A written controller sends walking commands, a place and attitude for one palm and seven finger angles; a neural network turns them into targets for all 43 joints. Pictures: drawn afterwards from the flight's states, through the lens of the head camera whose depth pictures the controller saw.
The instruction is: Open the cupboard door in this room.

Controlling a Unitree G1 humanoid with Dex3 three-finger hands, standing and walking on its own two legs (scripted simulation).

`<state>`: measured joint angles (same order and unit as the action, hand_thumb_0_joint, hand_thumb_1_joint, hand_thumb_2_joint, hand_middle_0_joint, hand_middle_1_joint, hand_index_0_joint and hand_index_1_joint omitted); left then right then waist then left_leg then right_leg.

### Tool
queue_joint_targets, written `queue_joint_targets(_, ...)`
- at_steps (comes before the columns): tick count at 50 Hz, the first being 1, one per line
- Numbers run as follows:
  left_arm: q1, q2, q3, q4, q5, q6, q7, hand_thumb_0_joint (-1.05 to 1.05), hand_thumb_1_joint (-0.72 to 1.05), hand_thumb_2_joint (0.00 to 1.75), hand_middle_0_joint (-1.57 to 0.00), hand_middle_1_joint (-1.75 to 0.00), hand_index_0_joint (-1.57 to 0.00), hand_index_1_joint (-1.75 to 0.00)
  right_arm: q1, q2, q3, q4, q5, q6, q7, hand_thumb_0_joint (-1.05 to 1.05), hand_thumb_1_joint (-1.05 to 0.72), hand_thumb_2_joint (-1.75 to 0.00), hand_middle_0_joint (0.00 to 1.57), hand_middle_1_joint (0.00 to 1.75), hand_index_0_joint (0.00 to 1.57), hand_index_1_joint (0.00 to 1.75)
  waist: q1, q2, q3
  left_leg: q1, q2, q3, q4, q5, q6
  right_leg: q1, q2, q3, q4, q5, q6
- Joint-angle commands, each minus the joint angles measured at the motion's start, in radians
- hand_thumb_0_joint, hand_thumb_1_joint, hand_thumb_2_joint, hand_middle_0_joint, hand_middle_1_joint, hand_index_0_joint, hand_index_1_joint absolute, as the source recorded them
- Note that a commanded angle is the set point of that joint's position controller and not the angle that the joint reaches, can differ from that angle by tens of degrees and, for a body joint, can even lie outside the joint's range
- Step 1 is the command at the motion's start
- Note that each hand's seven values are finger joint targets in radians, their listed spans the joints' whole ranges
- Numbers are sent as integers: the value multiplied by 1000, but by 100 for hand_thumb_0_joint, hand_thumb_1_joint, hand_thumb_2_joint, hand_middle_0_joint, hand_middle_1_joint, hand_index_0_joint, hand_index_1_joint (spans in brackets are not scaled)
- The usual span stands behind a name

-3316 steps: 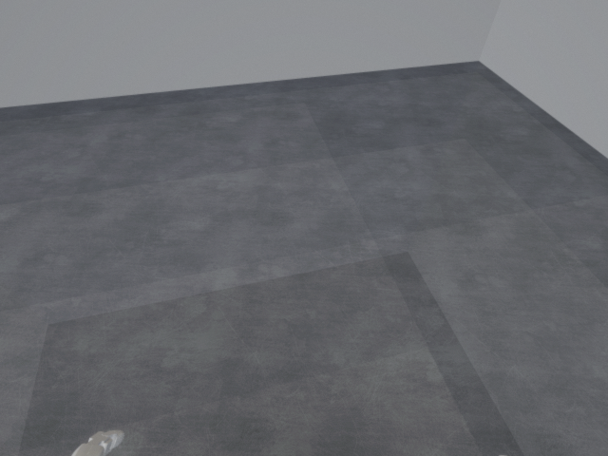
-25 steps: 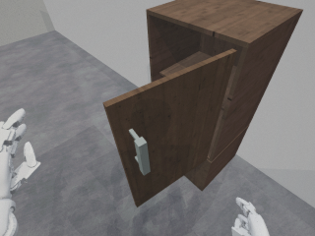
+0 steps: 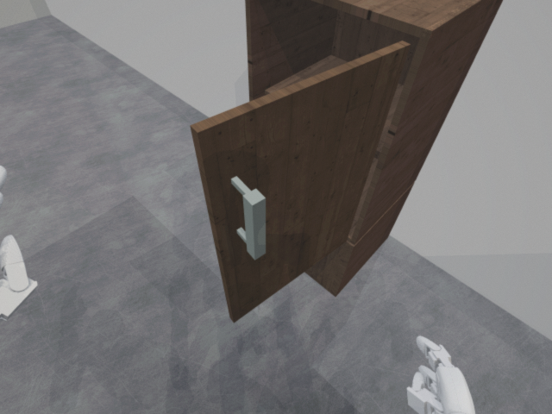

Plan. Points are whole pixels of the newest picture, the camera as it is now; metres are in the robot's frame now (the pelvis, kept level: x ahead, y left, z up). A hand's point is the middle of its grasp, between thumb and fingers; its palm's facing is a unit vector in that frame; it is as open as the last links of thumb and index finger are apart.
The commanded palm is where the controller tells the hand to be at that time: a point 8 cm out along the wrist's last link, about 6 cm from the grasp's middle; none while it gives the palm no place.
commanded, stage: step back with the hand held close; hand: left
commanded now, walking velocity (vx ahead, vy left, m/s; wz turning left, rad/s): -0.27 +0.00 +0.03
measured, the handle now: (247, 218) +0.39 +0.08 +0.06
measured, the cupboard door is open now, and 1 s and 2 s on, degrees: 82 82 82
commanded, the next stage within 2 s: stop stepping back and stand still in 0.54 s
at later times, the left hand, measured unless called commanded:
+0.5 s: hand out of the picture +0.13 +0.25 +0.18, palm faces +0.42 -0.80 -0.44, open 7.5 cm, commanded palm +0.06 +0.29 +0.19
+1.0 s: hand out of the picture +0.04 +0.21 +0.17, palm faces +0.31 -0.76 -0.57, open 7.4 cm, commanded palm -0.02 +0.26 +0.19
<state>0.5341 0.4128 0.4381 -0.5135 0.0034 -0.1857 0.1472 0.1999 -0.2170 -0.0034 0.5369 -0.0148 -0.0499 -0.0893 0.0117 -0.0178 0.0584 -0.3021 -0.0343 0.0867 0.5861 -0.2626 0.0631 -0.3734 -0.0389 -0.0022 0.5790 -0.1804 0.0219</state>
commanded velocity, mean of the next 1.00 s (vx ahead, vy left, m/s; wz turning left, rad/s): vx -0.15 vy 0.02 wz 0.01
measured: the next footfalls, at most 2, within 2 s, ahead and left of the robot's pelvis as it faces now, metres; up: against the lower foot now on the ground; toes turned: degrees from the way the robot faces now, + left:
right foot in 0.54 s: -0.12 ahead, -0.12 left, +0.00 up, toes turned -4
left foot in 0.74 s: -0.07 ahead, +0.05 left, +0.00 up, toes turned -1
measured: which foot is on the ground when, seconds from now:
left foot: down 0.00-0.54, up 0.56-0.72, down 0.74-1.00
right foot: down 0.00-0.20, up 0.22-0.52, down 0.54-1.00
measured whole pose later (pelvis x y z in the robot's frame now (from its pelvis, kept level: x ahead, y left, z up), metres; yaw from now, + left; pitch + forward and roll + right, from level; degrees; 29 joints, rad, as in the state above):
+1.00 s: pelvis -0.17 -0.04 +0.01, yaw -2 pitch -1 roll +1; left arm 0.63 0.48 0.44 -0.53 -0.03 -0.17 0.15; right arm 0.22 -0.21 0.02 0.59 -0.01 -0.13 -0.07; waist -0.03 -0.02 0.04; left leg -0.31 -0.05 0.05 0.47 -0.17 0.04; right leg -0.26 0.01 -0.06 0.55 -0.29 -0.02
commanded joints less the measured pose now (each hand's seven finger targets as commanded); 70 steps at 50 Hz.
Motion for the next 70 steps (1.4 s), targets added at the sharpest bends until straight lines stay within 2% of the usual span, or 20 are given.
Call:
queue_joint_targets(1,-83,141,106,-166,11,-68,26,0,90,90,-20,-30,-20,-30,-63,-142,-62,-149,5,-65,-13,0,-90,-90,20,30,20,30,-20,11,-56,-338,139,-164,-163,-386,29,224,-56,169,-45,-38,-44)
queue_joint_targets(6,-104,168,93,-221,-9,-85,38,0,90,90,-20,-30,-20,-30,-46,-104,-36,-101,8,-71,5,0,-90,-90,20,30,20,30,-28,-146,-124,71,49,-105,157,-182,-31,-167,-213,224,-279,-277,-121)
queue_joint_targets(8,-85,183,114,-252,-16,-88,42,0,90,90,-20,-30,-20,-30,-63,-125,-37,-117,10,-74,-3,0,-90,-90,20,30,20,30,-27,10,-112,10,99,-186,-56,-231,-8,-135,-119,133,-137,-274,-70)
queue_joint_targets(10,-68,183,154,-302,-2,-106,49,0,90,90,-20,-30,-20,-30,-88,-151,-45,-137,-1,-90,-15,0,-90,-90,20,30,20,30,-12,414,-111,-338,348,-509,-476,-564,73,135,82,-7,383,-228,6)
queue_joint_targets(11,-88,193,161,-300,15,-104,61,0,90,90,-20,-30,-20,-30,-69,-109,-43,-122,-17,-106,-17,0,-90,-90,20,30,20,30,-25,345,-93,-396,400,-559,-541,-525,102,141,99,46,616,-265,-1)
queue_joint_targets(14,-61,206,174,-261,-10,-102,56,0,90,90,-20,-30,-20,-30,-79,-110,-62,-100,5,-131,3,0,-90,-90,20,30,20,30,-7,131,-142,-162,338,-382,-388,-249,91,18,75,53,582,-285,-5)
queue_joint_targets(22,-58,125,42,-221,-45,-54,38,0,90,90,-20,-30,-20,-30,-70,-122,-45,-27,-5,-153,25,0,-90,-90,20,30,20,30,-9,249,-194,125,247,-223,-455,12,-7,131,102,-69,-13,-322,-28)
queue_joint_targets(25,-42,185,82,-242,-63,-66,22,0,90,90,-20,-30,-20,-30,-91,-110,-40,-38,-5,-128,31,0,-90,-90,20,30,20,30,6,175,-246,195,194,-155,-322,223,-57,181,58,-34,-293,-100,-59)
queue_joint_targets(29,-25,335,228,-253,-69,-114,23,0,90,90,-20,-30,-20,-30,-144,-72,-10,-58,-7,-110,21,0,-90,-90,20,30,20,30,43,-137,-210,-44,23,-60,299,-181,-90,56,-311,208,-317,448,-194)
queue_joint_targets(32,47,265,195,-207,-50,-65,-2,0,90,90,-20,-30,-20,-30,-175,-57,9,-96,23,-95,3,0,-90,-90,20,30,20,30,24,-225,-232,-232,15,-18,211,-160,-89,376,-213,55,-115,1078,-102)
queue_joint_targets(35,75,199,136,-204,-60,-45,5,0,90,90,-20,-30,-20,-30,-154,-97,13,-73,15,-86,-18,0,-90,-90,20,30,20,30,-30,71,-214,65,-14,19,-111,222,-64,250,-110,-8,-20,838,-54)
queue_joint_targets(37,66,211,120,-257,-65,-43,15,0,90,90,-20,-30,-20,-30,-88,-151,-22,-74,20,-102,-7,0,-90,-90,20,30,20,30,-13,244,-301,337,204,-191,-160,893,17,68,-1,-20,140,86,11)
queue_joint_targets(39,63,192,94,-216,-55,-55,12,0,90,90,-20,-30,-20,-30,-36,-147,-46,-63,29,-131,13,0,-90,-90,20,30,20,30,0,195,-261,342,295,-303,-219,730,69,-8,48,21,200,-418,-2)
queue_joint_targets(43,67,216,128,-247,-44,-37,26,0,90,90,-20,-30,-20,-30,-39,-131,-33,-75,10,-149,13,0,-90,-90,20,30,20,30,-23,187,-206,215,247,-276,-256,625,40,61,40,-26,130,-238,-2)
queue_joint_targets(48,102,218,156,-189,-41,-47,26,0,90,90,-20,-30,-20,-30,-97,-123,-27,-100,11,-128,4,0,-90,-90,20,30,20,30,-15,133,-85,-225,151,-185,-327,-259,-9,352,8,-23,-136,-178,-33)
queue_joint_targets(51,13,212,129,-126,-39,-60,16,0,90,90,-20,-30,-20,-30,-79,-115,-50,-61,11,-100,5,0,-90,-90,20,30,20,30,-7,-221,-26,-95,16,-121,365,-188,-72,-103,-339,521,-526,-656,-196)
queue_joint_targets(56,-121,165,67,-13,-20,-82,8,0,90,90,-20,-30,-20,-30,-57,-98,-29,-19,5,-113,-7,0,-90,-90,20,30,20,30,-38,-63,-69,-111,69,-63,309,-51,-63,-3,-220,224,-414,-379,-135)
queue_joint_targets(62,-66,180,79,-137,-5,-80,37,0,90,90,-20,-30,-20,-30,-27,-99,-32,-26,-6,-149,-16,0,-90,-90,20,30,20,30,-8,-88,-140,57,25,2,-162,-98,-16,189,-176,178,-332,-260,-96)
queue_joint_targets(66,-19,210,132,-254,-21,-102,44,0,90,90,-20,-30,-20,-30,-42,-136,-48,-76,3,-148,-4,0,-90,-90,20,30,20,30,-4,160,-208,142,201,-215,-212,301,17,212,-14,13,-5,122,-32)
queue_joint_targets(70,49,190,138,-169,-34,-97,28,0,90,90,-20,-30,-20,-30,-47,-109,-41,-67,18,-134,9,0,-90,-90,20,30,20,30,-21,103,-148,5,124,-79,-141,293,-39,288,-49,39,-42,322,-47)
